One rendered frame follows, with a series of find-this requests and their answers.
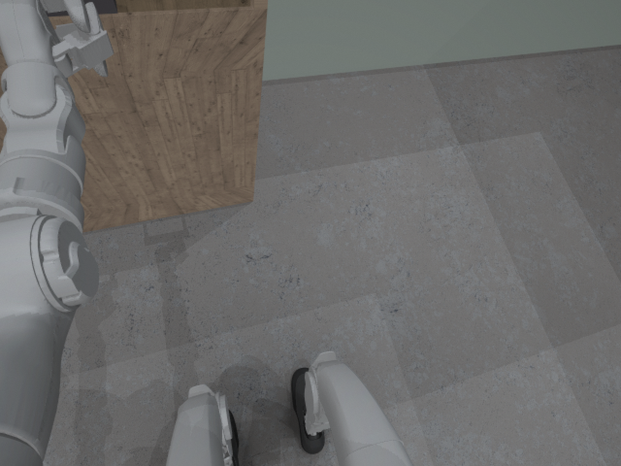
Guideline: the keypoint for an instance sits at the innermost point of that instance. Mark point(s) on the robot left upper arm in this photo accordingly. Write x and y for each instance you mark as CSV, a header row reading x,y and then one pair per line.
x,y
46,273

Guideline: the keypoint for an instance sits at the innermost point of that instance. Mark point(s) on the right robot shin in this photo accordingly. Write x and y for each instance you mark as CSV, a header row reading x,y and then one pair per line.
x,y
314,423

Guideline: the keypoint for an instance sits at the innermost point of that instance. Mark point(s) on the left robot forearm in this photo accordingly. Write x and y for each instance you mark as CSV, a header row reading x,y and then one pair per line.
x,y
42,163

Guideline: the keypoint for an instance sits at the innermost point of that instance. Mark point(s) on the cabinet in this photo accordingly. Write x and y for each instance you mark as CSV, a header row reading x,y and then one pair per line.
x,y
173,128

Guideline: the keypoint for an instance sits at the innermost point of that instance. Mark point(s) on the robot left hand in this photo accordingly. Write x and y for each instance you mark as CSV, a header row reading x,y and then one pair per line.
x,y
26,34

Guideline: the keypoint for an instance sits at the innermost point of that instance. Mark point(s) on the robot left thigh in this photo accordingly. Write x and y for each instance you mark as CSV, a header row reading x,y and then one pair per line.
x,y
202,426

